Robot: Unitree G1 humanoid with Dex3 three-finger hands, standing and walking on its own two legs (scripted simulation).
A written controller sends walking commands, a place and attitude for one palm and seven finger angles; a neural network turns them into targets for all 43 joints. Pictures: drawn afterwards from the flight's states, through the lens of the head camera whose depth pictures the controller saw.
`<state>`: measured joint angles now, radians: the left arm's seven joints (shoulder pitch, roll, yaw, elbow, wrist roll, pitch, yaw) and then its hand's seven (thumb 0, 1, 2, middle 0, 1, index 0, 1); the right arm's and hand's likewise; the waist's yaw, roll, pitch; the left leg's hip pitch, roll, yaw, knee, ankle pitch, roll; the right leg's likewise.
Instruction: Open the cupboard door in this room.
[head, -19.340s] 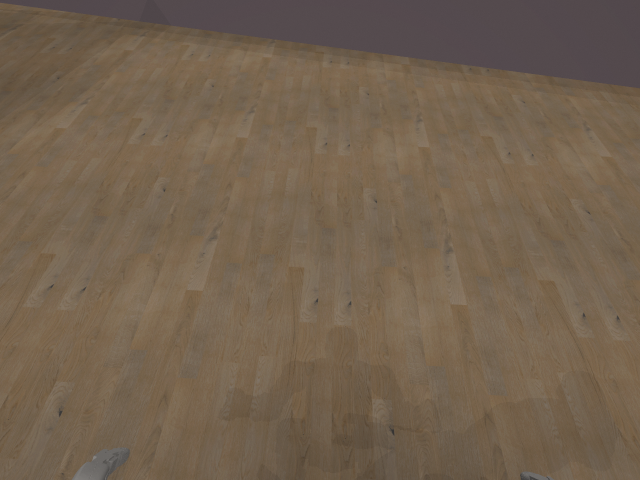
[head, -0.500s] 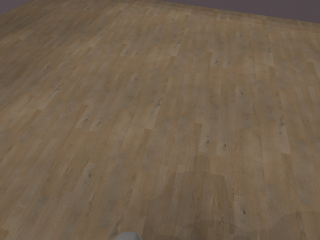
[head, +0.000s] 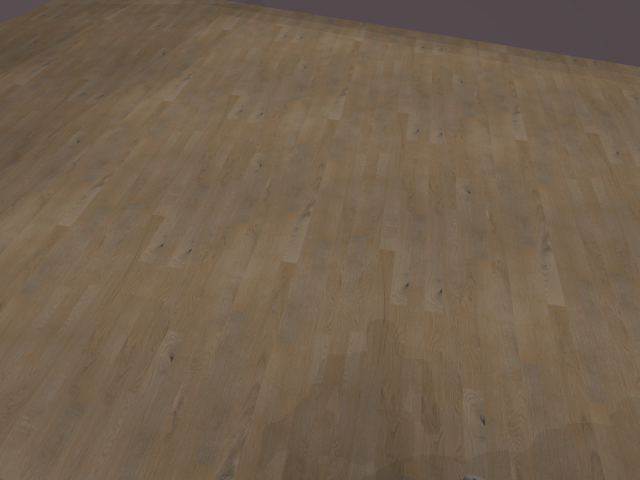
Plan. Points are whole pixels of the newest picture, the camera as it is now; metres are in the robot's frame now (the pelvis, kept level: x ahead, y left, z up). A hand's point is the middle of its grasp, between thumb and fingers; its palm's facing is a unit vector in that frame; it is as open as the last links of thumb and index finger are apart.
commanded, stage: turn or walk to find it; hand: left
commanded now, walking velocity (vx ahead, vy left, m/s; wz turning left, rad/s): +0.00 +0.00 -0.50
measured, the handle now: out of the picture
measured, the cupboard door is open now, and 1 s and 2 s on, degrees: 0 0 0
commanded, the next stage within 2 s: none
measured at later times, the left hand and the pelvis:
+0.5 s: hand out of the picture +0.09 +0.15 -0.15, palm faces -0.17 -0.95 -0.27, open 7.4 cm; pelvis -0.01 -0.04 +0.01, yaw -13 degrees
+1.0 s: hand (202, 461) +0.16 +0.19 -0.16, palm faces -0.42 -0.88 -0.24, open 7.4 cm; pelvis +0.00 +0.03 +0.01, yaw -29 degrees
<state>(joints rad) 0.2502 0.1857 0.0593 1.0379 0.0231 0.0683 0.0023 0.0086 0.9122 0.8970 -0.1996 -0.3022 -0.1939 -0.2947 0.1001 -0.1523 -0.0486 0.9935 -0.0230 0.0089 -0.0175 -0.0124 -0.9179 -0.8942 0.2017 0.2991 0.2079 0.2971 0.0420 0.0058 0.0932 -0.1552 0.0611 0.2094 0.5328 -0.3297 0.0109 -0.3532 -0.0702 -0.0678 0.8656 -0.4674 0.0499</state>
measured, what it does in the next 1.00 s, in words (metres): steps on the spot, turning right: right foot, then left foot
